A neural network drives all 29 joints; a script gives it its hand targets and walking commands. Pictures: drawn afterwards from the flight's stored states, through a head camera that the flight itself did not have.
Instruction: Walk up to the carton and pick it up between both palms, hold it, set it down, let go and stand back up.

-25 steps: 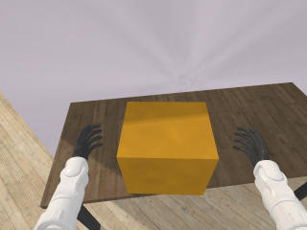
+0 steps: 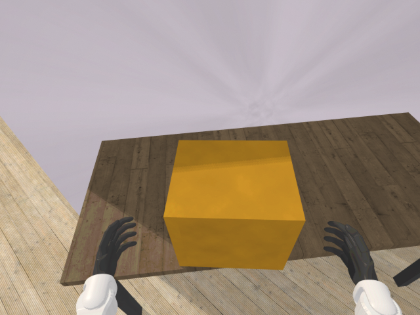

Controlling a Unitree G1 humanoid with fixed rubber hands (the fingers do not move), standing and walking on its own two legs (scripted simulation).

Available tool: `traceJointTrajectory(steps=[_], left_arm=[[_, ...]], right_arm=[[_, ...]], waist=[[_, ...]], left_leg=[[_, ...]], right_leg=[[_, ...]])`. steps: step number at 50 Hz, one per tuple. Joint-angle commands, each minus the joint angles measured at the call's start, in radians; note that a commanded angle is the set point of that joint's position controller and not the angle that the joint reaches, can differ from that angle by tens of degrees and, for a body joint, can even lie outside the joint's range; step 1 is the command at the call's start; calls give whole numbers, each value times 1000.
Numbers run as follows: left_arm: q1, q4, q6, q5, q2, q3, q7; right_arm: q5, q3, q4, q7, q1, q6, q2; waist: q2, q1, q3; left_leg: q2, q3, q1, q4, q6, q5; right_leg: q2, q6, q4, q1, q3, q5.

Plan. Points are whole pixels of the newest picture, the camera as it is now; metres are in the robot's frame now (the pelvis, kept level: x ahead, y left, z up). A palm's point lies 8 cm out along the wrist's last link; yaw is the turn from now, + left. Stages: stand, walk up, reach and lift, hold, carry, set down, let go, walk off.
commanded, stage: set down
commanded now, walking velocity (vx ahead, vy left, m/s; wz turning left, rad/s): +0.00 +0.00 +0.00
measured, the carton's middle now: (231, 205) +0.40 -0.02 -0.07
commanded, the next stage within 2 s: let go in 1.66 s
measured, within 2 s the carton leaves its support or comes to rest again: neither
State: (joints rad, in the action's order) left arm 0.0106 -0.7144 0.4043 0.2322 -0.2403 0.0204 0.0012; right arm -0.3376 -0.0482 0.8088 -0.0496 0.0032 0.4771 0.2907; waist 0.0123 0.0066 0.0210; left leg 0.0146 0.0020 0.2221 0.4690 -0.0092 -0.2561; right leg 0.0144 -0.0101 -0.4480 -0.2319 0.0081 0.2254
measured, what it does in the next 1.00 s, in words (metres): stands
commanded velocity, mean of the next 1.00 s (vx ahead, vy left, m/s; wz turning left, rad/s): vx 0.00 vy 0.00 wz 0.00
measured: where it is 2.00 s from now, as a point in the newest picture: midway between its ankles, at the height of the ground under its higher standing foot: outside the picture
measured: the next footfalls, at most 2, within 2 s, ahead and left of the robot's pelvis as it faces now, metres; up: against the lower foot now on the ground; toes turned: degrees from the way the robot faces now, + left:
none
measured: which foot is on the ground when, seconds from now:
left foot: down 0.00-1.00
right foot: down 0.00-1.00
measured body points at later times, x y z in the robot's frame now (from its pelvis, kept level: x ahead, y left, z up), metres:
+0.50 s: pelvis +0.00 +0.00 +0.00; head +0.00 +0.00 +0.45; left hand +0.20 +0.23 -0.05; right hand +0.19 -0.23 -0.06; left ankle -0.01 +0.12 -0.74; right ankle +0.01 -0.11 -0.74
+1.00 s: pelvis +0.01 -0.01 +0.00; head +0.00 -0.01 +0.45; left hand +0.19 +0.22 -0.06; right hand +0.20 -0.23 -0.07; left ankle -0.01 +0.12 -0.74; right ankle +0.01 -0.11 -0.74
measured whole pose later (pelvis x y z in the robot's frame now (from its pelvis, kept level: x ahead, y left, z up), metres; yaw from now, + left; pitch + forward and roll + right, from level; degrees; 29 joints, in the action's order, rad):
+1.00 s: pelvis +0.01 -0.01 +0.00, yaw -1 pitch -5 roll +0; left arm -0.17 -0.58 0.07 0.07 -0.21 0.01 0.01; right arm -0.06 0.01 0.78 0.01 0.13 0.31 0.17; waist 0.00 0.03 -0.06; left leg 0.03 0.00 0.06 0.39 -0.02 -0.24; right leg 0.03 -0.03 -0.39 -0.08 0.00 0.22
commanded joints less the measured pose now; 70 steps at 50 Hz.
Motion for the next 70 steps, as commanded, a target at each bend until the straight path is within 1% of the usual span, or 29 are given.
traceJointTrajectory(steps=[1, 6, 8, 15, 16, 18, 20, 21, 24, 25, 27, 29, 30, 32, 33, 34, 37, 38, 40, 42, 44, 45, 46, 53, 57, 60, 65, 67, 70], left_arm=[[125, 136, 73, 2, -106, -18, 9], [61, 103, 125, 8, -106, -5, 18], [45, 97, 136, 6, -102, -1, 19], [-19, 82, 128, -6, -93, -3, 10], [-25, 94, 125, -9, -93, -7, 11], [-51, 64, 95, -27, -89, -8, 5], [-36, 114, 81, -16, -85, -8, 9], [-46, 101, 66, -31, -73, -5, 13], [-47, 179, 49, -16, -86, 2, 26], [-47, 107, 13, -43, -75, 2, 21], [-44, 155, -7, -24, -87, -2, 25], [-52, 106, -55, -51, -74, 4, 24], [-34, 141, -62, -43, -87, -5, 26], [-28, 149, -90, -56, -91, -2, 28], [-38, 203, -82, -40, -101, -11, 33], [-39, 122, -126, -73, -82, 4, 30], [-56, 194, -169, -82, -94, -20, 26], [-68, 140, -208, -111, -85, -17, 22], [-62, 214, -228, -108, -95, -30, 21], [-78, 182, -258, -132, -90, -32, 16], [-76, 262, -259, -125, -96, -45, 16], [-89, 200, -291, -154, -82, -35, 16], [-97, 211, -315, -161, -78, -41, 9], [-127, 293, -347, -181, -79, -60, 4], [-152, 273, -391, -203, -66, -66, -5], [-147, 302, -416, -214, -63, -62, -4], [-140, 301, -453, -216, -56, -60, 2], [-145, 301, -465, -217, -58, -61, 3], [-145, 299, -479, -227, -61, -70, 5]], right_arm=[[17, 49, -103, -7, -120, 79, 121], [43, 55, -81, -13, -63, 126, 90], [51, 56, -71, -14, -49, 141, 78], [79, 38, -22, -4, -1, 166, 52], [78, 41, -28, -2, -5, 170, 54], [95, 32, 16, 3, 12, 157, 48], [103, 49, -25, 7, -2, 158, 52], [116, 47, 6, 6, -3, 151, 52], [114, 54, -63, 4, 6, 135, 37], [141, 51, 8, 6, -8, 108, 46], [138, 61, -51, 11, -12, 88, 30], [169, 66, -4, 15, -13, 48, 34], [169, 67, -57, 17, -29, 39, 25], [183, 75, -52, 21, -38, 10, 16], [167, 70, -114, 21, -13, 11, 3], [197, 64, -24, 23, -32, -23, 13], [198, 68, -85, 32, -2, -58, -4], [222, 65, -19, 37, -5, -84, 2], [228, 77, -108, 45, 6, -95, -9], [254, 81, -82, 51, 4, -116, -11], [243, 81, -168, 53, 28, -119, -34], [271, 80, -85, 56, 23, -139, -20], [275, 83, -94, 58, 33, -153, -25], [292, 88, -145, 61, 78, -164, -36], [306, 84, -120, 58, 85, -186, -27], [326, 103, -129, 57, 86, -197, -24], [330, 106, -129, 49, 78, -223, -24], [338, 104, -140, 46, 79, -229, -21], [339, 104, -124, 42, 80, -232, -11]], waist=[[-8, -2, 137], [-20, 0, 110], [-4, 6, 117], [-10, 1, 90], [-8, 12, 91], [-1, 6, 66], [-3, 4, 74], [7, 8, 57], [-8, 13, 74], [-5, 0, 30], [-8, 8, 37], [-1, -1, -11], [-10, 10, 12], [-11, 8, 13], [-19, 26, 27], [-11, 6, -25], [-14, 18, 2], [0, 9, -26], [-23, 19, 8], [-25, 16, -26], [-27, 35, 5], [-6, 16, -21], [-12, 17, -14], [-11, 22, -15], [6, 26, -44], [1, 9, -52], [7, 15, -54], [-9, 15, -44], [3, 18, -33]], left_leg=[[-23, 2, -39, -44, -47, 203], [-22, -4, 8, -27, -44, 159], [-22, -11, 19, -21, -43, 149], [-27, -14, 29, -4, -47, 161], [-24, -13, 23, -3, -48, 168], [-23, -16, 3, -11, -48, 161], [-17, -13, -8, -20, -51, 163], [-16, -13, -19, -22, -54, 168], [-15, -14, -35, -31, -48, 174], [-14, -18, -36, -41, -49, 143], [-14, -21, -28, -60, -38, 133], [-12, -21, -32, -82, -37, 91], [-12, -23, -29, -91, -33, 78], [-12, -24, -35, -96, -29, 77], [-13, -31, -29, -98, -25, 97], [-15, -31, -41, -106, -25, 82], [-17, -38, -71, -120, -21, 126], [-18, -40, -83, -123, -22, 128], [-17, -45, -84, -128, -17, 150], [-21, -47, -87, -130, -17, 153], [-21, -53, -93, -130, -16, 189], [-20, -54, -111, -129, -22, 191], [-20, -54, -131, -131, -22, 206], [-19, -59, -159, -121, -28, 271], [-16, -62, -175, -127, -34, 280], [-13, -66, -181, -132, -37, 264], [-10, -72, -173, -138, -31, 234], [-9, -75, -172, -136, -29, 240], [-11, -76, -194, -124, -33, 268]], right_leg=[[6, -10, 58, 36, -28, -133], [0, -10, 34, 39, -38, -111], [-1, -15, 23, 39, -39, -100], [-3, -20, 7, 52, -41, -137], [-1, -22, 5, 57, -41, -140], [2, -26, 18, 59, -38, -121], [8, -29, 25, 44, -33, -98], [9, -32, 28, 39, -29, -89], [10, -32, 34, 56, -31, -99], [9, -34, 47, 46, -28, -77], [5, -30, 60, 62, -32, -57], [4, -36, 75, 66, -31, -20], [2, -31, 79, 76, -29, -5], [1, -30, 82, 86, -33, -13], [0, -23, 81, 112, -35, -30], [0, -30, 96, 95, -38, -20], [-4, -23, 107, 134, -34, -55], [-2, -24, 115, 137, -33, -62], [-3, -18, 119, 167, -36, -81], [-3, -16, 124, 169, -34, -101], [-7, -7, 120, 187, -34, -126], [-2, -13, 123, 179, -30, -140], [1, -10, 132, 180, -26, -145], [1, -2, 136, 176, -16, -207], [4, -9, 152, 166, -8, -187], [8, -9, 160, 153, 4, -166], [8, -10, 163, 156, 4, -132], [12, -6, 158, 156, 9, -138], [10, -8, 155, 148, 9, -165]])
